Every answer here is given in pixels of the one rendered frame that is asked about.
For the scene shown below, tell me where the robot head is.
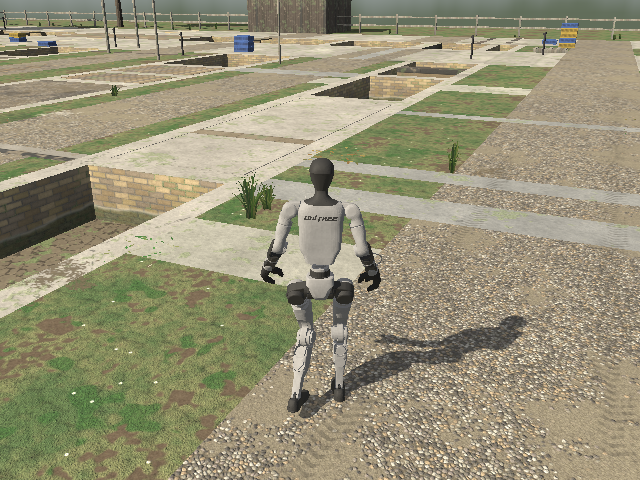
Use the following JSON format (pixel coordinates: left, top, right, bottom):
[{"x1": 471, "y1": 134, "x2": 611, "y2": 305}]
[{"x1": 304, "y1": 158, "x2": 338, "y2": 206}]

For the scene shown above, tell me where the right robot hand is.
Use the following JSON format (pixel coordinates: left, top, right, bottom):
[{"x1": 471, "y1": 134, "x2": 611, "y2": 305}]
[{"x1": 358, "y1": 269, "x2": 381, "y2": 292}]

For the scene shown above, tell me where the robot left upper arm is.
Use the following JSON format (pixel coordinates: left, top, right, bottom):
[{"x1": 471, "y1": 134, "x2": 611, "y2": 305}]
[{"x1": 271, "y1": 201, "x2": 301, "y2": 254}]

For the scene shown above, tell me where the robot right upper arm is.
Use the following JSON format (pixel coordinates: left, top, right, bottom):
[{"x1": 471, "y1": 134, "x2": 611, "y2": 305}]
[{"x1": 342, "y1": 202, "x2": 370, "y2": 257}]

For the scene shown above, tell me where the left robot hand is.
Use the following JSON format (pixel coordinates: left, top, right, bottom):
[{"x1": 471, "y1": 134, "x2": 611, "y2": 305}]
[{"x1": 260, "y1": 266, "x2": 284, "y2": 284}]

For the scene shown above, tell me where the right robot forearm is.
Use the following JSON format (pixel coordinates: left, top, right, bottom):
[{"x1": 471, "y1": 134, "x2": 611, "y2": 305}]
[{"x1": 359, "y1": 242, "x2": 378, "y2": 276}]

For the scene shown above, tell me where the left robot forearm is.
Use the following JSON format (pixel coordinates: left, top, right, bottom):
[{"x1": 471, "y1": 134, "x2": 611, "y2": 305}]
[{"x1": 263, "y1": 239, "x2": 282, "y2": 271}]

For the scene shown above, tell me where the robot torso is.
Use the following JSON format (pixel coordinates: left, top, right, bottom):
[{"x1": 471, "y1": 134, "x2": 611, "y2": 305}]
[{"x1": 297, "y1": 196, "x2": 344, "y2": 300}]

